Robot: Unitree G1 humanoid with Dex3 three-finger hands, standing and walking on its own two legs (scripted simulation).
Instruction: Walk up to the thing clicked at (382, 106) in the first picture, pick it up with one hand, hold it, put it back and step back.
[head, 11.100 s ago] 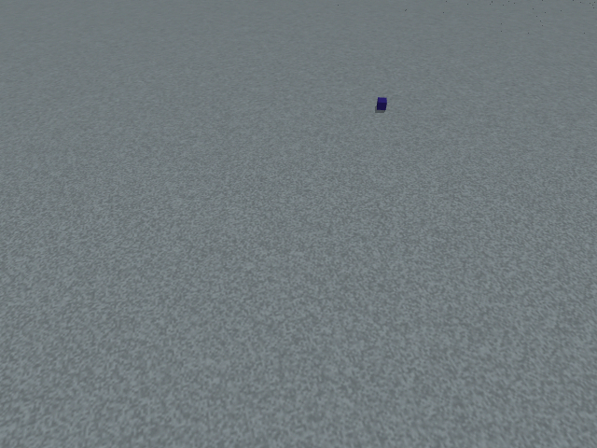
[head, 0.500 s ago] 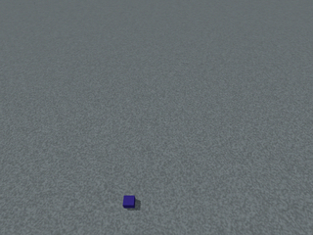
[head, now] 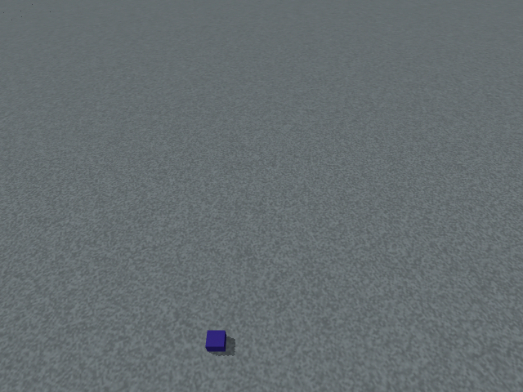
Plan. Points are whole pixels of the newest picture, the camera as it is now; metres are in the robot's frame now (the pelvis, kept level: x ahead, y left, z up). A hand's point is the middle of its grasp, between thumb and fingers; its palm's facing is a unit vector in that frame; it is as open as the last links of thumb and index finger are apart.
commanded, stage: rise first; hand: left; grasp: from above
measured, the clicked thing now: (216, 341) +0.47 +0.21 -0.76
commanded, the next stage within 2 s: none
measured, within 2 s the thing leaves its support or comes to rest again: neither
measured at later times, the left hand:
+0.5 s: hand out of the picture +0.12 +0.26 -0.20, palm faces -0.09 -0.90 -0.42, open 12.8 cm
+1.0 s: hand out of the picture +0.17 +0.27 -0.32, palm faces -0.38 -0.68 -0.63, open 13.0 cm
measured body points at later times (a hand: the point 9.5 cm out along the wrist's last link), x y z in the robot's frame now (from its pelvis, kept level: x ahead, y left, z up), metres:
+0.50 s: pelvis -0.02 +0.01 -0.05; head +0.05 +0.02 +0.39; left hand +0.12 +0.30 -0.17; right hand +0.11 -0.25 -0.16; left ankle -0.01 +0.12 -0.75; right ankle -0.03 -0.12 -0.75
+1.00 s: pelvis -0.05 +0.01 -0.18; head +0.09 +0.03 +0.25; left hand +0.18 +0.31 -0.29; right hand +0.14 -0.25 -0.27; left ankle -0.01 +0.12 -0.75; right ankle -0.03 -0.12 -0.75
